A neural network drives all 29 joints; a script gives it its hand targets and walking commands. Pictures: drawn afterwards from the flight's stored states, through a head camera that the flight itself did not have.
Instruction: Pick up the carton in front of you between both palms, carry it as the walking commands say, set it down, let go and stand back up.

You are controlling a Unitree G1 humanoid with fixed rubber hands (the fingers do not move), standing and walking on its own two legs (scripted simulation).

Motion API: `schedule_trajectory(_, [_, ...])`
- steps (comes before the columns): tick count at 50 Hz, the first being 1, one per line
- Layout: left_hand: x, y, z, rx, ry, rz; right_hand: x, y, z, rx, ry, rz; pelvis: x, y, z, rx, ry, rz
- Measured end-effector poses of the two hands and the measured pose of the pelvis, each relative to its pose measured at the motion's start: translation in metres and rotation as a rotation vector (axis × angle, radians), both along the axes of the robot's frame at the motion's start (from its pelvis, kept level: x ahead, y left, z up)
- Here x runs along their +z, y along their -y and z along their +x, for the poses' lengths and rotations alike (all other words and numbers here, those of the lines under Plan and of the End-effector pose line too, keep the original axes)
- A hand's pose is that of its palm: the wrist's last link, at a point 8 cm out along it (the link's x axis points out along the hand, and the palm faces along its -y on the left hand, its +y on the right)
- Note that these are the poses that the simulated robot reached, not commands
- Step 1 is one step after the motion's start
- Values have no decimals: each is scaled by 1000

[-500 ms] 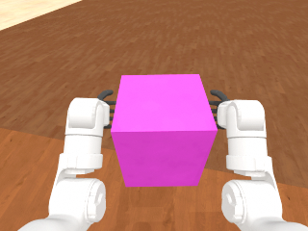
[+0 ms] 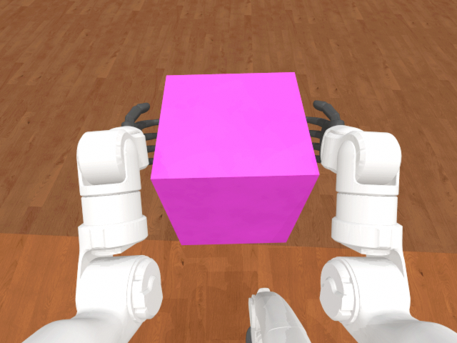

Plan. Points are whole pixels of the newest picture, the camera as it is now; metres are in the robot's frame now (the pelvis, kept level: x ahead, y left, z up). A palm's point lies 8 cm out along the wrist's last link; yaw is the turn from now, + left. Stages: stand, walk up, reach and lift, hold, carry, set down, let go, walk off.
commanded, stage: carry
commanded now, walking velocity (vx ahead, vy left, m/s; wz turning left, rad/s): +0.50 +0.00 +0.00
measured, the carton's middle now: (232, 167) +0.40 -0.04 +0.07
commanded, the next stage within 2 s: none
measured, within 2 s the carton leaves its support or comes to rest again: neither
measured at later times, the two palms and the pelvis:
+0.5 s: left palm out of the picture +0.71 +0.20 +0.23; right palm out of the picture +0.75 -0.10 +0.24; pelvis +0.35 +0.01 +0.05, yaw +2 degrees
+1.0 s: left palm out of the picture +1.02 +0.17 +0.25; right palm out of the picture +1.06 -0.13 +0.25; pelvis +0.67 +0.00 +0.09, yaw +2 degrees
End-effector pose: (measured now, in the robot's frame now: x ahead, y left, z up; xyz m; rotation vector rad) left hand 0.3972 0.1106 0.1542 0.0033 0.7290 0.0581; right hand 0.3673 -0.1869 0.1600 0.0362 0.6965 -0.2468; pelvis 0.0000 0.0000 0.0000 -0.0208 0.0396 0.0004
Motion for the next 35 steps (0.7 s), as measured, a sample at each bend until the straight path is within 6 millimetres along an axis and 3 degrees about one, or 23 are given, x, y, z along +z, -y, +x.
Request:
schedule_trajectory(6, [14, -20, 82, 78, 60, 2, 20, -19, 110, 76, 60, 1, -3, 13, 93, 13, -12, -25])
schedule_trajectory(9, [14, -39, 109, 148, 25, 42, 19, -40, 164, 157, 26, 6, 6, 22, 135, 20, 5, -37])
schedule_trajectory(14, [19, -68, 147, 209, -45, 11, 28, -75, 233, 246, -44, 14, 35, 29, 192, 27, -7, -5])
schedule_trajectory(19, [52, -83, 210, 242, 10, 14, 53, -91, 300, 256, 13, 45, 51, 21, 253, 49, -19, 17])
schedule_trajectory(26, [81, -83, 331, 147, 59, 27, 80, -86, 389, 183, 71, 1, 48, -13, 361, 33, -10, 59])
schedule_trajectory(31, [81, -57, 404, 31, -45, 48, 72, -59, 424, 77, -27, -11, 69, -32, 420, 25, -15, 30])
schedule_trajectory(35, [85, -41, 455, -18, -59, 35, 80, -43, 459, 17, -42, -10, 83, -36, 463, 14, -20, 11])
